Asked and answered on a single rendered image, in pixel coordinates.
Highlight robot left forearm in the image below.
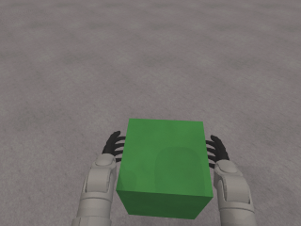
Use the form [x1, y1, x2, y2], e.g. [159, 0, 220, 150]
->
[71, 153, 117, 226]

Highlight carton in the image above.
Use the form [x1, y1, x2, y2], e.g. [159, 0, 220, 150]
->
[116, 118, 214, 219]

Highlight robot left hand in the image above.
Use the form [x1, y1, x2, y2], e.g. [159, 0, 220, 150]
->
[102, 131, 126, 163]

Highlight robot right hand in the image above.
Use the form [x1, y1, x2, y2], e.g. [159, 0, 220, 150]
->
[205, 135, 230, 169]

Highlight robot right forearm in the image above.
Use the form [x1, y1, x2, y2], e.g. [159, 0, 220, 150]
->
[214, 159, 258, 226]

